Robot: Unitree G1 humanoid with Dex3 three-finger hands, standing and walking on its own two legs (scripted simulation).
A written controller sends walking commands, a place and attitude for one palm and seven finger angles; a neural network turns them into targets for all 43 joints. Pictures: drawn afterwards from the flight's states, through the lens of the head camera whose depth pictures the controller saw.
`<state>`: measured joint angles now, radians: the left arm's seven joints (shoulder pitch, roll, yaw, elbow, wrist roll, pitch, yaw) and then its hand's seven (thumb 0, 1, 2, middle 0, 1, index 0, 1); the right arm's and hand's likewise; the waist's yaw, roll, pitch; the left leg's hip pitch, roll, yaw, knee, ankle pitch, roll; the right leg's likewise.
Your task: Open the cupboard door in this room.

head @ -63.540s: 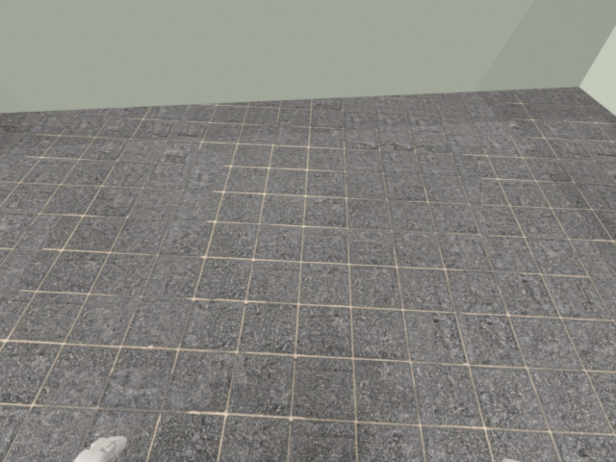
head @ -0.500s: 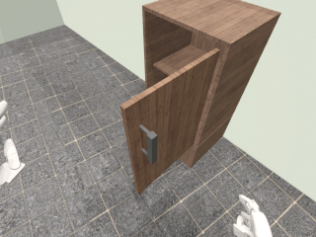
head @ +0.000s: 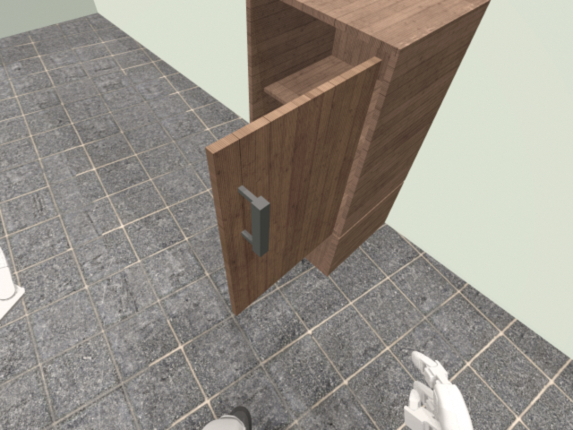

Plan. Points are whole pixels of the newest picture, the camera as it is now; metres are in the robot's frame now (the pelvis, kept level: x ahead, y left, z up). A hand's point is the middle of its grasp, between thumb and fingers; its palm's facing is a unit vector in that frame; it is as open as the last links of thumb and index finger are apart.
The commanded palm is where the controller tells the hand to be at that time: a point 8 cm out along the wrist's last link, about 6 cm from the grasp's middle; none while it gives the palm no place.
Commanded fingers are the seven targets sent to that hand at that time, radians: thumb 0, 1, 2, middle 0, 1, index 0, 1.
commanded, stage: step back with the hand held close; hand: left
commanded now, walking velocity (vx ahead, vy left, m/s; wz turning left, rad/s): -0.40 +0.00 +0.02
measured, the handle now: (252, 222) +0.45 +0.10 -0.03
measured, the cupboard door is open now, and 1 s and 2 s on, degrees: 90 90 90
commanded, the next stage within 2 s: stop stepping back and stand still in 0.06 s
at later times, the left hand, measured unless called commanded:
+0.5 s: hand (20, 413) +0.11 +0.22 +0.16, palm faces +0.39 -0.77 -0.50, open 7.4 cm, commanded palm +0.07 +0.26 +0.19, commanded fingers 0.00 0.90 0.90 -0.20 -0.30 -0.20 -0.30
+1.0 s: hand out of the picture +0.08 +0.25 +0.17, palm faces +0.39 -0.77 -0.50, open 7.4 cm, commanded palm +0.03 +0.28 +0.19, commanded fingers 0.00 0.90 0.90 -0.20 -0.30 -0.20 -0.30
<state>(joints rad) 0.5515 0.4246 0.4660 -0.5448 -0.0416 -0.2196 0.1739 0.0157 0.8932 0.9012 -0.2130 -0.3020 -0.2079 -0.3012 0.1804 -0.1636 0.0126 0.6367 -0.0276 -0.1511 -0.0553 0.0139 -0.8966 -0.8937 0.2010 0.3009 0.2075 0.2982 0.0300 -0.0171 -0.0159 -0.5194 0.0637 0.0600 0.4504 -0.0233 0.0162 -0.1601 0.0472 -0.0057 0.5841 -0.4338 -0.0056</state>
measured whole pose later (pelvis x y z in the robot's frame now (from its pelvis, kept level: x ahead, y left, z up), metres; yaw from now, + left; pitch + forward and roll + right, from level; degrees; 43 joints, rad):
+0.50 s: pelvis -0.08 -0.04 +0.01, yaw -2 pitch +0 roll +2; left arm 0.61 0.42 0.40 -0.49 -0.02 -0.16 0.14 0.02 0.89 0.90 -0.22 -0.30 -0.21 -0.30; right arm 0.25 -0.23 -0.01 0.66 -0.02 -0.09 -0.09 0.01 -0.90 -0.89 0.20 0.30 0.20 0.30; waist 0.03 -0.05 -0.03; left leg -0.49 0.00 0.03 0.91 -0.33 -0.01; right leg -0.27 0.01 -0.05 0.50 -0.24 -0.07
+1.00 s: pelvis -0.12 -0.01 +0.01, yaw -2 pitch -1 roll +0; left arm 0.57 0.40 0.41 -0.44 -0.02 -0.21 0.14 0.01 0.89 0.90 -0.22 -0.30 -0.21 -0.30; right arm 0.25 -0.21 0.02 0.63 -0.01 -0.13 -0.06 0.01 -0.90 -0.89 0.20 0.30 0.21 0.30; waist 0.01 0.00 0.00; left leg -0.21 0.03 0.06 0.48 -0.26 0.00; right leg -0.29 0.01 -0.05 0.45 -0.15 -0.02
